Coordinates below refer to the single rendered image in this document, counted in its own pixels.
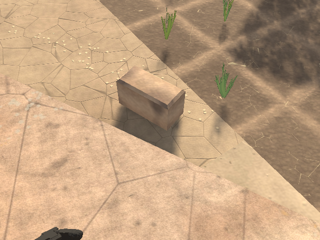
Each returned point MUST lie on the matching left robot hand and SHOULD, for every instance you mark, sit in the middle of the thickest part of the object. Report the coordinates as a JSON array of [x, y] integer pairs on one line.
[[61, 234]]

